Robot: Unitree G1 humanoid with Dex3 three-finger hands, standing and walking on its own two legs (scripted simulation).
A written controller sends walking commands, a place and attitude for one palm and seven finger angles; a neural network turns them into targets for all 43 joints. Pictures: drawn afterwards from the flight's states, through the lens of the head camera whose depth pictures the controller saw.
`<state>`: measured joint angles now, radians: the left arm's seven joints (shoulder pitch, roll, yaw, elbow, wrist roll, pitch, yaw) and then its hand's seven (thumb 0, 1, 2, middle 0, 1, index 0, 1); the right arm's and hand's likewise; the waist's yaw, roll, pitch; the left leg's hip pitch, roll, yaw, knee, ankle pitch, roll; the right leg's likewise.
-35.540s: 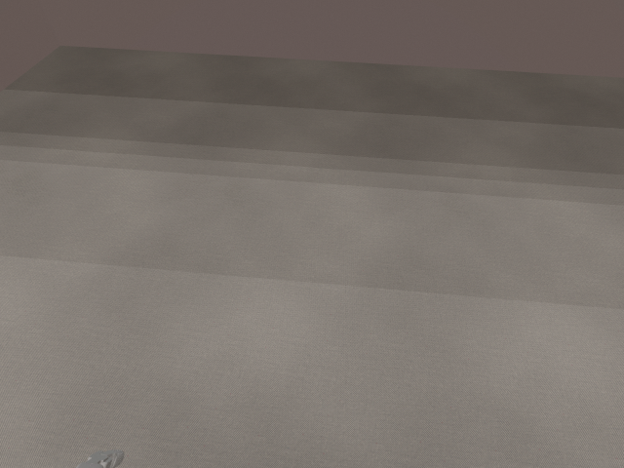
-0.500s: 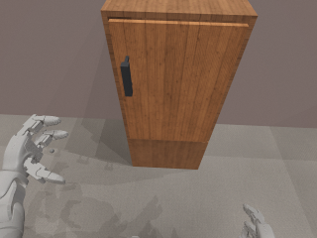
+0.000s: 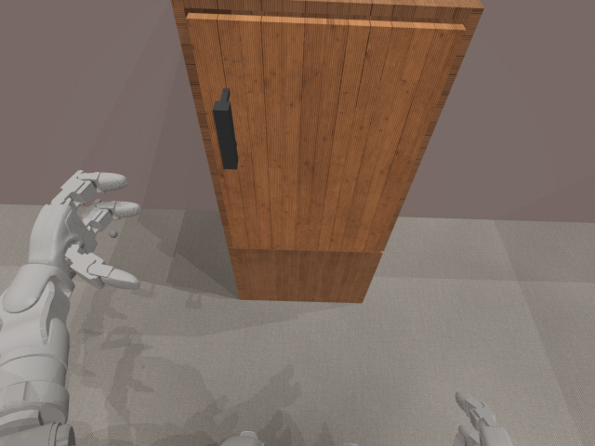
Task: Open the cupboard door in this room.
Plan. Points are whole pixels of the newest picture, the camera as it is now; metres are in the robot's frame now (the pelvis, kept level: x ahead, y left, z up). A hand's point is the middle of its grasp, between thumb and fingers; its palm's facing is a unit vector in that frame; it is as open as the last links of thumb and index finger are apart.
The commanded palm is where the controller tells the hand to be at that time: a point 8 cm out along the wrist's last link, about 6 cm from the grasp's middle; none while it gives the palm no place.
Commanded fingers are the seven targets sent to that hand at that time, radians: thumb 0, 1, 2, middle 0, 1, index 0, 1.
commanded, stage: move the hooked fingers beside the handle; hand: left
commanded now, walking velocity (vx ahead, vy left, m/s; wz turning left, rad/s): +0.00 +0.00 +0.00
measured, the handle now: (228, 129) +0.60 +0.15 +0.07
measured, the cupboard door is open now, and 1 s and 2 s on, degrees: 0 0 0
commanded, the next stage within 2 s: slide the fingers in behind the handle in 2.00 s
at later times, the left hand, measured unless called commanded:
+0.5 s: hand (146, 193) +0.43 +0.24 +0.08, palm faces +0.00 -1.00 +0.01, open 14.0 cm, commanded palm +0.41 +0.28 +0.08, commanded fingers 0.00 -0.50 0.30 -0.30 -1.20 -0.30 -1.20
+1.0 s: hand (180, 157) +0.51 +0.21 +0.08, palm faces +0.02 -1.00 +0.00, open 14.0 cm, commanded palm +0.49 +0.26 +0.07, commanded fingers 0.00 -0.50 0.30 -0.30 -1.20 -0.30 -1.20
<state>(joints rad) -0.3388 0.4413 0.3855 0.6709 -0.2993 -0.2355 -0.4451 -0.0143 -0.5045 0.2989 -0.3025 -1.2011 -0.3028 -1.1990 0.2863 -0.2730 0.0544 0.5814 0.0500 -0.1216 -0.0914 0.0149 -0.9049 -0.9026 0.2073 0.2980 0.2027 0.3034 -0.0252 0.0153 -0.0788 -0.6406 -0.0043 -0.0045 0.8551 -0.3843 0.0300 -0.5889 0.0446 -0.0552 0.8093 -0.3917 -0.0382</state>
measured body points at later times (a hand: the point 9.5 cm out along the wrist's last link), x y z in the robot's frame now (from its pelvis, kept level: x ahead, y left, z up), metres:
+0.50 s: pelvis +0.00 +0.01 -0.01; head +0.07 +0.03 +0.44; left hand +0.42 +0.29 +0.08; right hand +0.08 -0.25 -0.11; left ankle +0.02 +0.10 -0.70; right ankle +0.01 -0.10 -0.70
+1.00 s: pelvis +0.00 +0.01 -0.02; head +0.11 +0.02 +0.42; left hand +0.50 +0.26 +0.08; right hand +0.00 -0.26 -0.13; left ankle +0.02 +0.10 -0.70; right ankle +0.01 -0.10 -0.70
